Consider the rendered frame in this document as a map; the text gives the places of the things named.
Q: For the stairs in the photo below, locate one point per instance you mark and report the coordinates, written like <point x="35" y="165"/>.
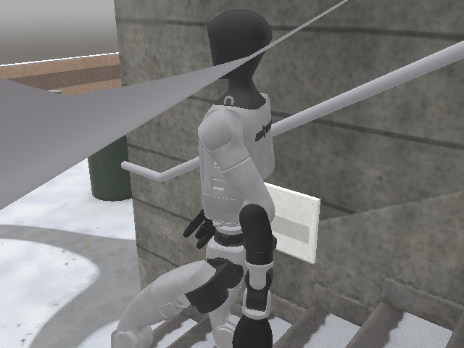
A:
<point x="386" y="327"/>

